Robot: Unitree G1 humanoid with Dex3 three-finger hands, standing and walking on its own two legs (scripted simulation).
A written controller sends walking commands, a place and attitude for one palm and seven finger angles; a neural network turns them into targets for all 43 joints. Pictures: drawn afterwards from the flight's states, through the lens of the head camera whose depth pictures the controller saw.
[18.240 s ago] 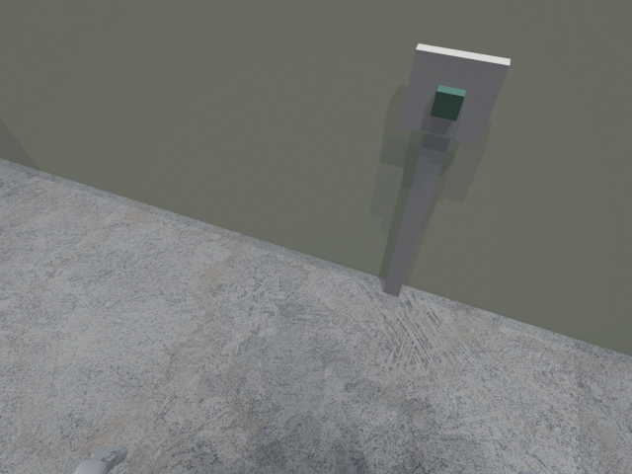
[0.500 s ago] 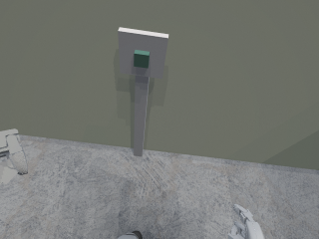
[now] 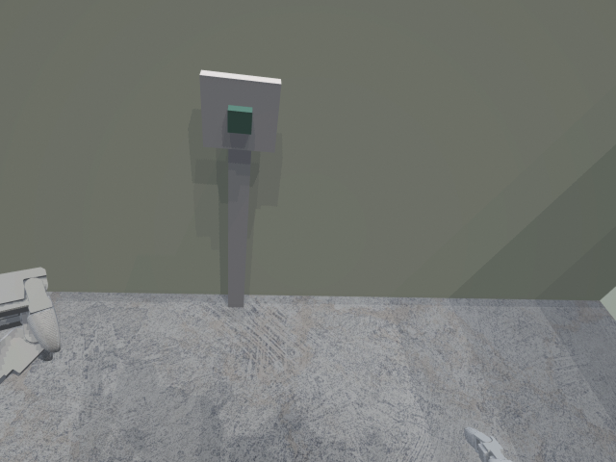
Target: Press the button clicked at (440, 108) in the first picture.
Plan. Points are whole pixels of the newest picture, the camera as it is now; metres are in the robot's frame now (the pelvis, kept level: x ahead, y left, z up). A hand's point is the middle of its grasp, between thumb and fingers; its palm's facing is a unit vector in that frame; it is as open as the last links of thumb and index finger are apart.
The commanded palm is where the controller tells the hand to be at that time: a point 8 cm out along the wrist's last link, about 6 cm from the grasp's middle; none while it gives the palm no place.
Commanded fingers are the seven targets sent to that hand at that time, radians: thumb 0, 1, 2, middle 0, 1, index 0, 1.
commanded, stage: stop stepping back and stand still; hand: left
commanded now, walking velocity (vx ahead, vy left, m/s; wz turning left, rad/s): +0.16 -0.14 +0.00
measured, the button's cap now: (240, 119) +0.82 +0.25 +0.05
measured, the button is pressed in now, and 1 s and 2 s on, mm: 0 0 0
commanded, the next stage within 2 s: let the arm hang, fingers relaxed in 1.10 s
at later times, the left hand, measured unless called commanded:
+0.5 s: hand out of the picture +0.08 +0.27 +0.18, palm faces +0.52 -0.78 -0.34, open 3.1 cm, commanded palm +0.00 +0.31 +0.18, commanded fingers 0.00 0.90 0.90 -1.30 -1.50 -1.30 -1.50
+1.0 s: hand out of the picture +0.06 +0.27 +0.17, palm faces +0.49 -0.72 -0.48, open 3.1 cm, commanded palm -0.01 +0.31 +0.18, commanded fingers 0.00 0.90 0.90 -1.30 -1.50 -1.30 -1.50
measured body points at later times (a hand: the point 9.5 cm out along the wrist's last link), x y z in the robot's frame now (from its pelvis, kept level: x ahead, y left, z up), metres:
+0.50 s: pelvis -0.10 +0.02 -0.02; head -0.12 +0.03 +0.43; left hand +0.04 +0.31 +0.20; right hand +0.08 -0.22 -0.08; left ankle -0.05 +0.16 -0.74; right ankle -0.03 -0.09 -0.72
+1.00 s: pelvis -0.10 +0.01 -0.01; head -0.09 +0.01 +0.44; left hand +0.03 +0.31 +0.19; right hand +0.09 -0.20 -0.10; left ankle -0.11 +0.15 -0.74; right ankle -0.05 -0.08 -0.74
